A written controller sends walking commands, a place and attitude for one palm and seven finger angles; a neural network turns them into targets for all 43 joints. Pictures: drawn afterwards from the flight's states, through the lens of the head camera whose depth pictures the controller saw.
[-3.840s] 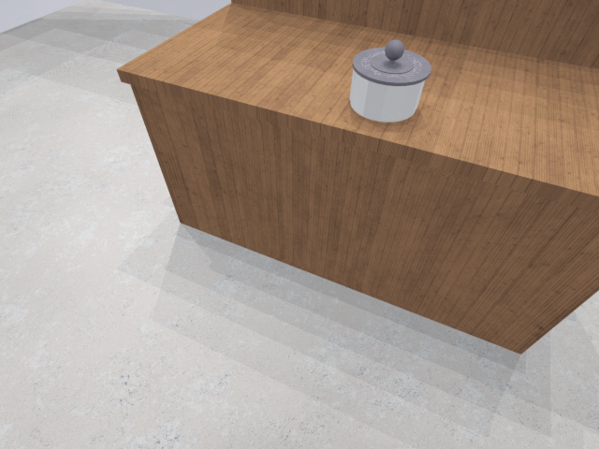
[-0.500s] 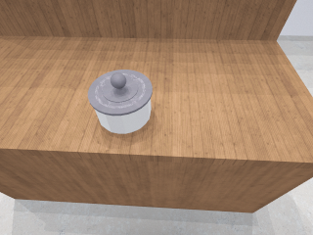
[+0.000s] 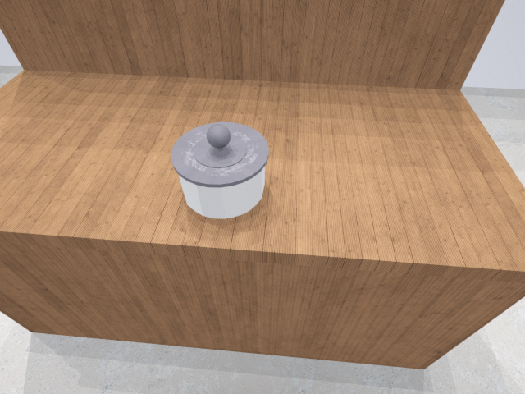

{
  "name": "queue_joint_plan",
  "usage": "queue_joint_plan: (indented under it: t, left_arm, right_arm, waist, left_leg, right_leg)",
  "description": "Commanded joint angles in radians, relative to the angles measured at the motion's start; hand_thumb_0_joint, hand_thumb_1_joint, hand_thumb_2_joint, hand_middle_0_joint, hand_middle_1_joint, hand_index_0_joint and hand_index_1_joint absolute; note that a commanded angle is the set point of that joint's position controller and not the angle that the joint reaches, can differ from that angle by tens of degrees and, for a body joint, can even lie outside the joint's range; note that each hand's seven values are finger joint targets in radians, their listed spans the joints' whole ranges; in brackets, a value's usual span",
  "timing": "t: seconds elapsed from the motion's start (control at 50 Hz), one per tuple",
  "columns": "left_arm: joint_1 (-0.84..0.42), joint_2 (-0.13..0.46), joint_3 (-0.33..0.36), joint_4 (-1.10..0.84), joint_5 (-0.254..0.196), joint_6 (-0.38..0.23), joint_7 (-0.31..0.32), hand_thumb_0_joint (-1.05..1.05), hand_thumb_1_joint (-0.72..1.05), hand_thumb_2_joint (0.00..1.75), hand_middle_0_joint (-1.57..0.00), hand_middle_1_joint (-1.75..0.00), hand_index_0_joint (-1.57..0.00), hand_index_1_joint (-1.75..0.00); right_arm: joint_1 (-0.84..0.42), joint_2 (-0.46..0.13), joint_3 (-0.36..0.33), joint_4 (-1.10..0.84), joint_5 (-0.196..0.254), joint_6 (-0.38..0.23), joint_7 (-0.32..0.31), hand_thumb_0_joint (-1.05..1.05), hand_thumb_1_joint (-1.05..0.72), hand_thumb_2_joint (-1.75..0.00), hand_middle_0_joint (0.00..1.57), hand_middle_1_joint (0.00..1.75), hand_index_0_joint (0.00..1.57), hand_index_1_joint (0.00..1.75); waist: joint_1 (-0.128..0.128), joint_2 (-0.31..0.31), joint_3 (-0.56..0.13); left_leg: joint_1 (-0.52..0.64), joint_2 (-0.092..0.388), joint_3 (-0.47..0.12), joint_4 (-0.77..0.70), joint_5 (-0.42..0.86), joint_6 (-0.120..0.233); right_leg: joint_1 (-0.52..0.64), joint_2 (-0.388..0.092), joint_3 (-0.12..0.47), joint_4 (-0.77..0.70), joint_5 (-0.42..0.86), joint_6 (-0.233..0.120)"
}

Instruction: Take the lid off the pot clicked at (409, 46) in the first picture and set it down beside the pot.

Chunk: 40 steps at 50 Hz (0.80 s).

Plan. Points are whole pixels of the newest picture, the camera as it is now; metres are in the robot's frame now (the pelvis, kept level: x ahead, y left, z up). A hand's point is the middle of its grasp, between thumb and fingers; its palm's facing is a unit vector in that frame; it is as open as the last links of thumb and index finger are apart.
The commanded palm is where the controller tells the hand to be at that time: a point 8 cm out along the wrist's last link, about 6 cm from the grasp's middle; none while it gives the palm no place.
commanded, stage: come to a stop and stand still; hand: left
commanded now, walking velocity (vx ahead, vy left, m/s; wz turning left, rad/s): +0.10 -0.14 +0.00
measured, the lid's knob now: (218, 136) +0.54 +0.13 +0.11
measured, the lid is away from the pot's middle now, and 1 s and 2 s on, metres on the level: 0.00 0.00 0.00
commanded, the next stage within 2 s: look again from close up in 0.22 s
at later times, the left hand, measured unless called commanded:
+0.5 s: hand out of the picture -0.02 +0.16 -0.18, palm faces +0.06 -0.98 -0.19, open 7.3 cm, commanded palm none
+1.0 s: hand out of the picture +0.02 +0.20 -0.17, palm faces +0.05 -0.98 -0.20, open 7.4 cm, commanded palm none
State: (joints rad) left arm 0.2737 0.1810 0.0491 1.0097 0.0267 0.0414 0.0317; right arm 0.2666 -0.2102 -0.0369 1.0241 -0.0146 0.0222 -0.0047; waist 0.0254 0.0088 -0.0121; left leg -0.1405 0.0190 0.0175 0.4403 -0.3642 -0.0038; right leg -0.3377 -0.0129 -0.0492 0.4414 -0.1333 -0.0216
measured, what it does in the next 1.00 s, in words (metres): steps on the spot: right foot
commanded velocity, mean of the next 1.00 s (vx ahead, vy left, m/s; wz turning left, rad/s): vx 0.01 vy -0.02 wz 0.00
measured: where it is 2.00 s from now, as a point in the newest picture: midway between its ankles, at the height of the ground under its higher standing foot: outside the picture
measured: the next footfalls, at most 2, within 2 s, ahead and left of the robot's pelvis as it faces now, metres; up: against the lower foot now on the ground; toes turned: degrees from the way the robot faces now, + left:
right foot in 0.24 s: +0.03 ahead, -0.09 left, +0.00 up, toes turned +0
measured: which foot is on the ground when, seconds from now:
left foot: down 0.00-1.00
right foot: down 0.00-0.02, up 0.04-0.22, down 0.24-1.00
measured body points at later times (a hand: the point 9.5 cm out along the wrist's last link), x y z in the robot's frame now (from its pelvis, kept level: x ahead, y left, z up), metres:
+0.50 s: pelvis +0.01 +0.01 -0.01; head +0.02 -0.01 +0.44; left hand -0.02 +0.21 -0.16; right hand +0.00 -0.20 -0.18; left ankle -0.04 +0.13 -0.74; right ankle -0.01 -0.09 -0.74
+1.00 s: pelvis +0.01 +0.02 +0.00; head +0.02 +0.03 +0.45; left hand +0.02 +0.25 -0.16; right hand +0.03 -0.20 -0.16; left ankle -0.04 +0.13 -0.74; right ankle -0.01 -0.09 -0.74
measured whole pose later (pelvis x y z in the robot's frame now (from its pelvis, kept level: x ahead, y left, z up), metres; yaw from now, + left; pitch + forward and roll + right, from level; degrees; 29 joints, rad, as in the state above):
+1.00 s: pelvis +0.01 +0.02 +0.00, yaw +1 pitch -1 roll +0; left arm 0.28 0.17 0.00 1.04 0.01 0.00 0.04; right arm 0.26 -0.16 0.01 1.08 -0.01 -0.02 -0.04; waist 0.00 -0.01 0.03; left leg -0.14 -0.01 0.00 0.47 -0.33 0.01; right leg -0.19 0.00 -0.02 0.49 -0.29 -0.01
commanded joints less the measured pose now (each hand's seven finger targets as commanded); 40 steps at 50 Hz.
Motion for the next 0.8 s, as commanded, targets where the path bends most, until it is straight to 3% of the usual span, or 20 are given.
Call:
queue_joint_plan:
  t: [0.0, 0.02, 0.04, 0.08, 0.12, 0.16, 0.2, 0.22, 0.24, 0.28, 0.3, 0.32, 0.34, 0.36, 0.38, 0.42, 0.46, 0.52, 0.6, 0.78]
  left_arm:
    - [0.000, 0.047, 0.004, -0.045, -0.014, -0.026, -0.004, 0.00, 0.90, 0.90, -0.20, -0.30, -0.20, -0.30]
    - [-0.010, 0.057, 0.006, -0.019, 0.001, -0.022, -0.006, 0.00, 0.90, 0.90, -0.20, -0.30, -0.20, -0.30]
    - [0.018, 0.065, 0.006, -0.012, 0.003, -0.021, -0.011, 0.00, 0.90, 0.90, -0.20, -0.30, -0.20, -0.30]
    - [0.056, 0.066, 0.007, 0.013, 0.001, -0.024, -0.015, 0.00, 0.90, 0.90, -0.20, -0.30, -0.20, -0.30]
    - [0.039, 0.051, -0.004, 0.016, -0.003, -0.036, -0.015, 0.00, 0.90, 0.90, -0.20, -0.30, -0.20, -0.30]
    - [0.032, 0.035, -0.013, 0.022, -0.012, -0.045, -0.012, 0.00, 0.90, 0.90, -0.20, -0.30, -0.20, -0.30]
    - [0.109, 0.034, -0.017, 0.067, -0.019, -0.062, -0.004, 0.00, 0.90, 0.90, -0.20, -0.30, -0.20, -0.30]
    - [0.136, 0.050, -0.018, 0.092, -0.022, -0.070, 0.003, 0.00, 0.90, 0.90, -0.20, -0.30, -0.20, -0.30]
    - [0.151, 0.071, -0.019, 0.101, -0.024, -0.073, 0.006, 0.00, 0.90, 0.90, -0.20, -0.30, -0.20, -0.30]
    - [0.159, 0.055, -0.021, 0.125, -0.025, -0.088, 0.012, 0.00, 0.90, 0.90, -0.20, -0.30, -0.20, -0.30]
    - [0.168, 0.055, -0.024, 0.147, -0.008, -0.094, 0.054, 0.00, 0.90, 0.90, -0.20, -0.30, -0.20, -0.30]
    - [0.145, 0.085, -0.024, 0.094, -0.009, -0.097, 0.045, 0.00, 0.90, 0.90, -0.20, -0.30, -0.20, -0.30]
    - [0.110, 0.097, -0.019, 0.072, -0.016, -0.095, 0.032, 0.00, 0.90, 0.90, -0.20, -0.30, -0.20, -0.30]
    - [0.112, 0.082, -0.020, 0.063, -0.020, -0.092, 0.026, 0.00, 0.90, 0.90, -0.20, -0.30, -0.20, -0.30]
    - [0.100, 0.060, -0.027, 0.061, -0.016, -0.090, 0.023, 0.00, 0.90, 0.90, -0.20, -0.30, -0.20, -0.30]
    - [0.117, 0.036, -0.036, 0.068, -0.016, -0.097, 0.023, 0.00, 0.90, 0.90, -0.20, -0.30, -0.20, -0.30]
    - [0.110, 0.034, -0.039, 0.063, -0.017, -0.091, 0.021, 0.00, 0.90, 0.90, -0.20, -0.30, -0.20, -0.30]
    - [0.122, 0.040, -0.038, 0.059, -0.017, -0.090, 0.023, 0.00, 0.90, 0.90, -0.20, -0.30, -0.20, -0.30]
    - [0.111, 0.052, -0.037, 0.037, -0.018, -0.077, 0.021, 0.00, 0.90, 0.90, -0.20, -0.30, -0.20, -0.30]
    - [0.089, 0.082, -0.036, 0.006, -0.020, -0.064, 0.016, 0.00, 0.90, 0.90, -0.20, -0.30, -0.20, -0.30]
  right_arm:
    - [0.096, -0.103, 0.007, -0.007, -0.023, -0.020, -0.022, 0.00, -0.90, -0.90, 0.20, 0.30, 0.20, 0.30]
    - [0.034, -0.083, 0.011, -0.005, -0.018, -0.029, -0.023, 0.00, -0.90, -0.90, 0.20, 0.30, 0.20, 0.30]
    - [0.017, -0.072, 0.016, -0.005, -0.014, -0.034, -0.026, 0.00, -0.90, -0.90, 0.20, 0.30, 0.20, 0.30]
    - [0.003, -0.068, 0.019, 0.005, -0.009, -0.039, -0.033, 0.00, -0.90, -0.90, 0.20, 0.30, 0.20, 0.30]
    - [0.067, -0.067, 0.016, 0.032, -0.009, -0.044, -0.038, 0.00, -0.90, -0.90, 0.20, 0.30, 0.20, 0.30]
    - [0.116, -0.058, 0.015, 0.060, -0.009, -0.046, -0.042, 0.00, -0.90, -0.90, 0.20, 0.30, 0.20, 0.30]
    - [0.147, -0.035, 0.017, 0.084, -0.001, -0.052, -0.047, 0.00, -0.90, -0.90, 0.20, 0.30, 0.20, 0.30]
    - [0.160, -0.005, 0.022, 0.090, 0.008, -0.057, -0.046, 0.00, -0.90, -0.90, 0.20, 0.30, 0.20, 0.30]
    - [0.157, 0.016, 0.026, 0.089, 0.012, -0.059, -0.043, 0.00, -0.90, -0.90, 0.20, 0.30, 0.20, 0.30]
    - [0.159, 0.023, 0.027, 0.106, 0.008, -0.052, -0.047, 0.00, -0.90, -0.90, 0.20, 0.30, 0.20, 0.30]
    - [0.054, -0.034, 0.020, 0.058, 0.005, -0.057, -0.030, 0.00, -0.90, -0.90, 0.20, 0.30, 0.20, 0.30]
    - [0.117, 0.041, 0.028, 0.033, -0.003, -0.053, -0.028, 0.00, -0.90, -0.90, 0.20, 0.30, 0.20, 0.30]
    - [0.121, 0.053, 0.030, 0.033, -0.008, -0.047, -0.021, 0.00, -0.90, -0.90, 0.20, 0.30, 0.20, 0.30]
    - [0.127, 0.040, 0.027, 0.025, -0.006, -0.046, -0.024, 0.00, -0.90, -0.90, 0.20, 0.30, 0.20, 0.30]
    - [0.117, 0.033, 0.025, 0.021, -0.004, -0.048, -0.023, 0.00, -0.90, -0.90, 0.20, 0.30, 0.20, 0.30]
    - [0.128, 0.029, 0.028, 0.022, 0.001, -0.057, -0.025, 0.00, -0.90, -0.90, 0.20, 0.30, 0.20, 0.30]
    - [0.119, 0.020, 0.029, 0.021, 0.004, -0.057, -0.029, 0.00, -0.90, -0.90, 0.20, 0.30, 0.20, 0.30]
    - [0.109, 0.011, 0.029, 0.028, 0.006, -0.058, -0.032, 0.00, -0.90, -0.90, 0.20, 0.30, 0.20, 0.30]
    - [0.083, -0.002, 0.031, 0.021, 0.006, -0.055, -0.034, 0.00, -0.90, -0.90, 0.20, 0.30, 0.20, 0.30]
    - [0.055, -0.034, 0.034, 0.018, 0.004, -0.057, -0.033, 0.00, -0.90, -0.90, 0.20, 0.30, 0.20, 0.30]
  waist:
    - [-0.020, 0.165, 0.101]
    - [-0.012, 0.225, 0.134]
    - [0.005, 0.233, 0.140]
    - [0.015, 0.154, 0.155]
    - [-0.016, 0.143, 0.138]
    - [-0.030, 0.125, 0.123]
    - [-0.013, 0.074, 0.049]
    - [-0.020, 0.025, 0.037]
    - [-0.020, -0.008, 0.043]
    - [-0.034, -0.161, 0.006]
    - [0.001, -0.051, 0.143]
    - [-0.044, -0.014, 0.056]
    - [-0.043, 0.067, -0.051]
    - [-0.043, 0.017, -0.043]
    - [-0.045, -0.023, 0.026]
    - [-0.045, -0.099, 0.035]
    - [-0.044, -0.055, 0.049]
    - [-0.042, -0.045, 0.051]
    - [-0.034, -0.006, 0.083]
    - [-0.025, 0.016, 0.059]
  left_leg:
    - [-0.209, 0.240, -0.333, -0.358, -0.275, 0.120]
    - [-0.258, 0.228, -0.334, -0.384, -0.281, 0.121]
    - [-0.276, 0.217, -0.321, -0.373, -0.245, 0.129]
    - [-0.225, 0.192, -0.247, -0.321, -0.124, 0.132]
    - [-0.103, 0.181, -0.222, -0.260, 0.054, 0.135]
    - [-0.067, 0.191, -0.218, -0.196, 0.225, 0.139]
    - [-0.046, 0.138, -0.165, -0.070, 0.395, 0.097]
    - [-0.097, 0.095, -0.126, -0.032, 0.380, 0.062]
    - [-0.122, 0.067, -0.103, -0.036, 0.302, 0.042]
    - [-0.068, 0.051, -0.057, -0.026, 0.264, 0.015]
    - [-0.148, 0.056, -0.003, 0.115, 0.199, -0.004]
    - [-0.129, 0.036, -0.029, 0.101, 0.009, 0.015]
    - [-0.081, 0.014, -0.016, 0.052, 0.037, 0.010]
    - [-0.080, 0.025, -0.038, 0.066, 0.049, 0.018]
    - [-0.113, 0.035, -0.054, 0.069, 0.105, 0.024]
    - [-0.110, 0.048, -0.063, 0.066, 0.197, 0.028]
    - [-0.093, 0.054, -0.076, 0.046, 0.237, 0.029]
    - [-0.083, 0.058, -0.074, 0.033, 0.263, 0.026]
    - [-0.082, 0.064, -0.085, 0.007, 0.275, 0.027]
    - [-0.054, 0.071, -0.095, -0.022, 0.323, 0.027]
  right_leg:
    - [-0.033, 0.021, 0.012, 0.173, -0.217, 0.030]
    - [-0.010, 0.007, 0.043, 0.260, -0.196, 0.034]
    - [-0.007, 0.009, 0.057, 0.319, -0.205, 0.030]
    - [-0.040, 0.001, 0.057, 0.367, -0.217, 0.029]
    - [-0.074, -0.006, 0.038, 0.289, -0.248, 0.031]
    - [-0.005, -0.015, 0.031, 0.136, -0.236, 0.029]
    - [0.155, -0.027, 0.056, -0.075, -0.017, 0.019]
    - [0.237, -0.072, 0.125, -0.083, 0.102, -0.005]
    - [0.262, -0.115, 0.146, -0.079, 0.221, -0.021]
    - [0.256, -0.127, 0.169, -0.066, 0.375, -0.043]
    - [0.144, -0.134, 0.181, -0.014, 0.538, -0.020]
    - [0.136, -0.166, 0.208, -0.036, 0.277, -0.047]
    - [0.178, -0.171, 0.219, 0.003, 0.177, -0.088]
    - [0.128, -0.133, 0.207, -0.006, -0.008, -0.080]
    - [0.084, -0.112, 0.193, -0.015, -0.047, -0.067]
    - [0.108, -0.105, 0.174, -0.003, 0.112, -0.058]
    - [0.106, -0.097, 0.158, 0.017, 0.135, -0.055]
    - [0.134, -0.098, 0.157, 0.019, 0.206, -0.051]
    - [0.125, -0.089, 0.147, 0.006, 0.135, -0.047]
    - [0.153, -0.088, 0.125, 0.000, 0.117, -0.038]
